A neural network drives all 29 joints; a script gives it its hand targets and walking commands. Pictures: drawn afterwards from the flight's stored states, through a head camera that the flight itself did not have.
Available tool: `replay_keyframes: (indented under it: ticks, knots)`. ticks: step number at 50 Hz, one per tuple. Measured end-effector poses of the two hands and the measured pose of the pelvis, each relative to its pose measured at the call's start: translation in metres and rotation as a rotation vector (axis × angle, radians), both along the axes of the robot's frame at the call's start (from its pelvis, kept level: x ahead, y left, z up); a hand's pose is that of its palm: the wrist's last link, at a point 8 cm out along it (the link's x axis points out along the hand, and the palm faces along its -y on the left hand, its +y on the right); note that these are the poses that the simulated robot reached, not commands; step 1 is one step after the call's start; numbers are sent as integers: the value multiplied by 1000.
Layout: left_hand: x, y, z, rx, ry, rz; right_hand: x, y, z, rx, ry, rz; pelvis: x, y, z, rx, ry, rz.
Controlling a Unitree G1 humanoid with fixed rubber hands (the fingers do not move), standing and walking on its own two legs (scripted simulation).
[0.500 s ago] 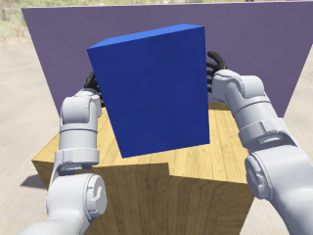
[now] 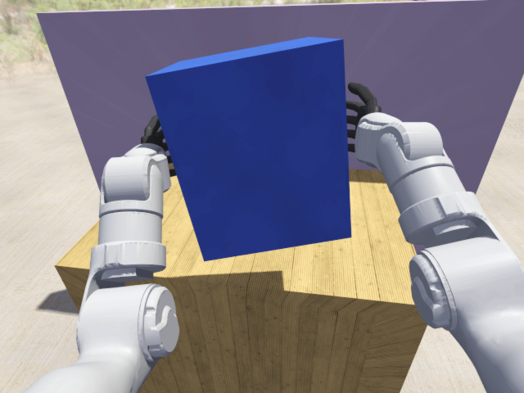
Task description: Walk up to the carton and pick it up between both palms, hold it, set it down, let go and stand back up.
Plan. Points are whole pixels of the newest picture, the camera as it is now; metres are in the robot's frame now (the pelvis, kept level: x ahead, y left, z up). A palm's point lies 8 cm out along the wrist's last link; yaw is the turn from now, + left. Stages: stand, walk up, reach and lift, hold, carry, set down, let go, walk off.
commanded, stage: hold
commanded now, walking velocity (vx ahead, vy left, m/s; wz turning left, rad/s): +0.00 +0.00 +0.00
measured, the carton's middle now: (259, 143) +0.40 +0.01 +0.29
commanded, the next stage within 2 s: none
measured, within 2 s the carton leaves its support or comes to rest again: neither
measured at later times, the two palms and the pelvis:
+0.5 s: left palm (154, 159) +0.37 +0.16 +0.28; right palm (365, 131) +0.37 -0.14 +0.31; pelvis +0.00 +0.00 +0.00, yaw +0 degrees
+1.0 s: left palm (153, 159) +0.37 +0.16 +0.28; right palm (365, 130) +0.37 -0.14 +0.31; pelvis +0.00 +0.00 +0.00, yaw +0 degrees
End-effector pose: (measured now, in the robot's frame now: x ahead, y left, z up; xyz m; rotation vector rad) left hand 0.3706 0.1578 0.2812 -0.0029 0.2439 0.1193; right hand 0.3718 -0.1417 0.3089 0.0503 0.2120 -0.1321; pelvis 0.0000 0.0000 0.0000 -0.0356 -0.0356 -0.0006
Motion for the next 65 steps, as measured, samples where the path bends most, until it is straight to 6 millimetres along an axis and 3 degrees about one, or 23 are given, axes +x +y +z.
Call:
replay_keyframes:
  ticks: [65]
  knots:
    - [-1, 1, 3, -2, -8, 7, 0, 1, 1, 2, 3, 5, 1, 0, 0, -2, 2, 1]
